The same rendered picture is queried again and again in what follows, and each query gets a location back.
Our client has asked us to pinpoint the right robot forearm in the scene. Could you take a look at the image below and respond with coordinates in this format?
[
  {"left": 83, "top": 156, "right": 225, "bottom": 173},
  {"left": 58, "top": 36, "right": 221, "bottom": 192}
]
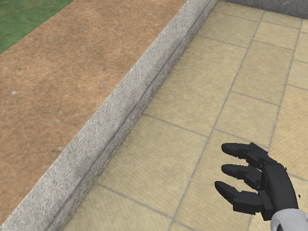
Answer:
[{"left": 270, "top": 208, "right": 308, "bottom": 231}]

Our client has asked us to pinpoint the right robot hand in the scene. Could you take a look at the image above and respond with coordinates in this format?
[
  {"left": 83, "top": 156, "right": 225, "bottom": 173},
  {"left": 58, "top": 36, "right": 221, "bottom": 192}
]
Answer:
[{"left": 215, "top": 142, "right": 300, "bottom": 221}]

